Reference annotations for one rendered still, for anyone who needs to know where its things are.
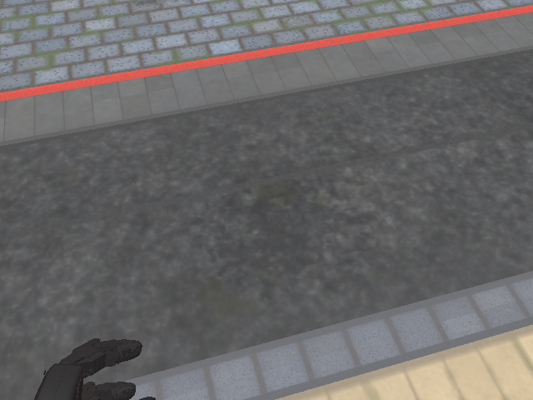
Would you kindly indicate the left robot hand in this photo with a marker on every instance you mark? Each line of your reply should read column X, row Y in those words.
column 64, row 381

